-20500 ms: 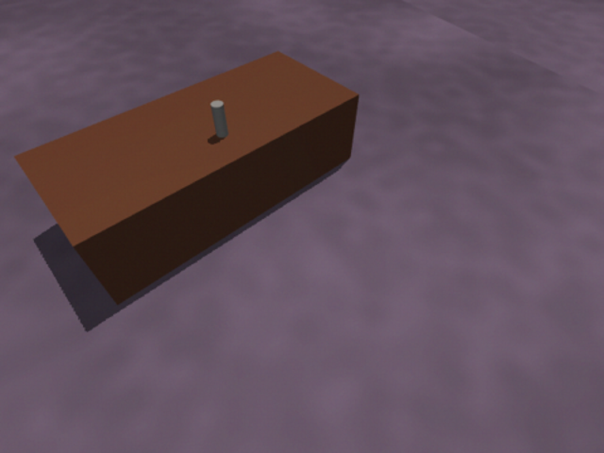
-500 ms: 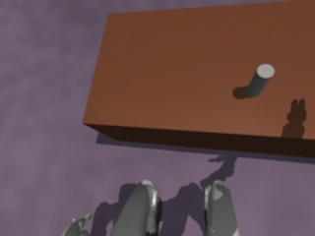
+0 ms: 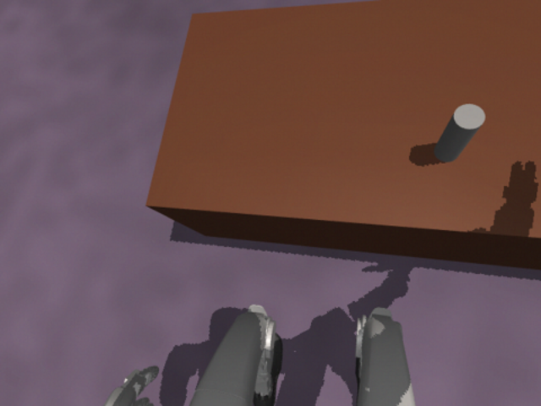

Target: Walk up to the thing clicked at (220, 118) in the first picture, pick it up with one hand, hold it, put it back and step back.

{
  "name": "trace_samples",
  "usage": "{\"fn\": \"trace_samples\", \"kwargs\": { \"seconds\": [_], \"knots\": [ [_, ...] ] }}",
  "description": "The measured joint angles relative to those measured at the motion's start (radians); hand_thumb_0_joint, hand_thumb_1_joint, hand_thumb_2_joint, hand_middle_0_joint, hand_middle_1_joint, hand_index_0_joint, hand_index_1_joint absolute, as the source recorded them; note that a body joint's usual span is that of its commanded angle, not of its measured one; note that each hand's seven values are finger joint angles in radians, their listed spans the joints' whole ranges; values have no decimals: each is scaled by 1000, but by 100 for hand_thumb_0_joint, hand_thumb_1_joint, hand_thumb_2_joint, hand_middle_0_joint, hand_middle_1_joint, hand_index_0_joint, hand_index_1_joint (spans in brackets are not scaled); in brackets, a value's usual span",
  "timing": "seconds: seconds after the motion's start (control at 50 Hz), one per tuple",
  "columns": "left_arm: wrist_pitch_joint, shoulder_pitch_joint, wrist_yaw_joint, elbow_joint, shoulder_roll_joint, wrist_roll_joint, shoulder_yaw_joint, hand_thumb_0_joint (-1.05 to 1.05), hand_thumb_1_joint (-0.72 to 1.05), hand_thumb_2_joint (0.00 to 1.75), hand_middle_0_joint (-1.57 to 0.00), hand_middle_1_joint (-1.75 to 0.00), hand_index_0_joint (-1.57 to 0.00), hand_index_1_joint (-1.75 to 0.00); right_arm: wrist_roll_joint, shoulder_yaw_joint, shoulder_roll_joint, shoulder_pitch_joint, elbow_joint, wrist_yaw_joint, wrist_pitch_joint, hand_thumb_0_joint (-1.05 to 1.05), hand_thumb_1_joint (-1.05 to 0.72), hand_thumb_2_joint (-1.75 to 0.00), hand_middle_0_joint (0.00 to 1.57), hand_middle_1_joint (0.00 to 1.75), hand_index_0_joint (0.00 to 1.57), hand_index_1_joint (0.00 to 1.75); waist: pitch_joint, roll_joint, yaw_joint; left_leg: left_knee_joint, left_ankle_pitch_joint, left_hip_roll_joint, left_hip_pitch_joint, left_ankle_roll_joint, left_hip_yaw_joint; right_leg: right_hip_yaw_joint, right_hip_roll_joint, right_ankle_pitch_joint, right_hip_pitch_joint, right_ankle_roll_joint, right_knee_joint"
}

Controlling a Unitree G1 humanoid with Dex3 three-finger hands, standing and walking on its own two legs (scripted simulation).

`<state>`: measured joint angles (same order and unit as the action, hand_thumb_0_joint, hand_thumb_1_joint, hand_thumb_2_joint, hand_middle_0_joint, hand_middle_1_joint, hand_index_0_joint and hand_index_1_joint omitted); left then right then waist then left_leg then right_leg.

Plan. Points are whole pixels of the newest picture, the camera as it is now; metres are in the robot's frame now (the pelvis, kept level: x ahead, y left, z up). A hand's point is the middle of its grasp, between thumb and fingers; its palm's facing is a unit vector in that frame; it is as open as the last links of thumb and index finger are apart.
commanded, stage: go down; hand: right
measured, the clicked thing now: (456, 135) +0.56 -0.26 -0.21
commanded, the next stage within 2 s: approach in 0.20 s
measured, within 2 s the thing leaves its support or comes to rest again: neither
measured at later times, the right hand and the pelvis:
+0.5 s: hand out of the picture +0.46 -0.43 +0.05, palm faces +0.37 +0.93 -0.01, open 17.3 cm; pelvis +0.00 +0.00 -0.01, yaw +1 degrees
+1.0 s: hand (512, 156) +0.51 -0.34 -0.19, palm faces +0.31 +0.95 +0.00, open 17.4 cm; pelvis -0.05 +0.01 -0.19, yaw +4 degrees
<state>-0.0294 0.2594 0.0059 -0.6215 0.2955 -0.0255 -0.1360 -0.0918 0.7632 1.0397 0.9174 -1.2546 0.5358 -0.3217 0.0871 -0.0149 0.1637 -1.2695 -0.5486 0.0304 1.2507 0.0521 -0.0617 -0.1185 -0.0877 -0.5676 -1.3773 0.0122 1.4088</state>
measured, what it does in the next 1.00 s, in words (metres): lowers itself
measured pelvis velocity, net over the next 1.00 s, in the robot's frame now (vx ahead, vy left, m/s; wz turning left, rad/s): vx -0.05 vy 0.01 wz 0.08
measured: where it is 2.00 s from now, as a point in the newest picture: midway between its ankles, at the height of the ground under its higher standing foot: (315, 390)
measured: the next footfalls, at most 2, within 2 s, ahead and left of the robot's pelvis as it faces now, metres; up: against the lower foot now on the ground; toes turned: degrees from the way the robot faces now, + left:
none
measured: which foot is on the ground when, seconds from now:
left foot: down 0.00-1.00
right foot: down 0.00-1.00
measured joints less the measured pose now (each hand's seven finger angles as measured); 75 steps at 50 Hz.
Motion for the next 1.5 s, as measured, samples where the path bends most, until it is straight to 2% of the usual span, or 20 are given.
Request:
{"fn": "trace_samples", "kwargs": {
  "seconds": [0.16,0.32,0.46,0.52,0.64,0.76,0.86,0.94,1.0,1.12,1.2,1.36,1.5],
  "knots": [
    [3,-9,-2,6,7,-10,-2,1,91,88,-21,-31,-21,-29,7,47,16,-2,12,-8,-11,-2,61,-9,5,10,6,10,-7,4,1,-4,3,2,12,1,4,3,-2,2,-9,0,2],
    [0,-5,-3,3,6,-5,-1,1,91,88,-21,-31,-21,-30,7,-21,30,42,-39,-3,9,-2,61,-10,5,10,7,10,-1,18,-1,1,3,-1,3,1,0,0,2,4,-3,-1,-2],
    [7,6,-14,26,17,-8,-9,1,90,88,-21,-31,-21,-30,-1,13,34,13,-75,-17,-8,-2,57,-12,5,11,7,11,0,19,2,-29,-3,4,43,2,10,7,-4,-4,-37,-3,25],
    [10,8,-21,29,21,-16,-11,1,90,88,-21,-31,-21,-30,-5,11,29,16,-91,-34,-31,-2,55,-13,6,13,8,13,4,15,1,-74,-17,2,92,1,10,5,-1,-14,-84,-3,64],
    [7,-10,-30,28,28,-32,-16,1,90,87,-21,-31,-21,-30,4,-27,-10,42,-83,-48,-91,-1,54,-14,5,13,8,13,21,4,12,-223,-63,-6,250,-1,5,-9,13,-45,-242,1,198],
    [11,-57,-39,44,28,-53,-12,1,91,87,-21,-31,-21,-29,11,7,-53,59,-26,-62,-139,-2,55,-11,4,10,6,10,18,6,47,-416,-117,-5,427,5,0,-31,20,-90,-423,7,386],
    [35,-89,-51,48,15,-65,-9,0,92,87,-20,-31,-21,-29,39,29,-94,94,26,-104,-125,-2,56,-10,4,9,6,9,-8,3,55,-556,-142,-1,552,11,5,-39,24,-110,-545,11,518],
    [54,-107,-63,49,3,-77,-16,0,92,87,-20,-31,-21,-29,74,18,-89,131,10,-146,-116,-2,55,-9,5,10,6,10,-27,7,67,-651,-150,3,635,12,5,-49,28,-113,-626,15,607],
    [74,-108,-70,56,-2,-83,-30,0,92,87,-20,-31,-21,-29,102,26,-79,155,15,-180,-105,-2,55,-9,5,10,6,10,-40,8,78,-717,-151,8,695,13,3,-60,30,-112,-684,21,671],
    [103,-90,-74,52,-5,-87,-40,0,91,87,-21,-31,-22,-30,137,-14,-70,223,26,-245,-86,-2,57,-8,3,8,4,8,-61,5,91,-826,-145,14,794,13,-2,-79,38,-101,-781,31,774],
    [121,-72,-71,47,-4,-84,-37,0,90,88,-21,-31,-22,-30,155,-54,-91,241,73,-277,-50,-2,59,-8,1,7,3,7,-66,6,95,-867,-141,16,831,13,2,-80,42,-95,-815,35,809],
    [141,-46,-63,52,6,-65,-29,0,90,88,-22,-31,-22,-31,138,-83,-140,219,118,-320,22,-2,60,-6,2,7,3,7,-39,33,101,-874,-145,20,837,11,3,-80,38,-102,-817,35,816],
    [146,-29,-63,61,19,-56,-15,0,90,89,-22,-32,-22,-31,117,-113,-184,184,131,-351,28,-2,60,-5,3,7,4,7,-18,49,91,-864,-156,17,825,8,8,-72,36,-112,-802,34,801]
  ]
}}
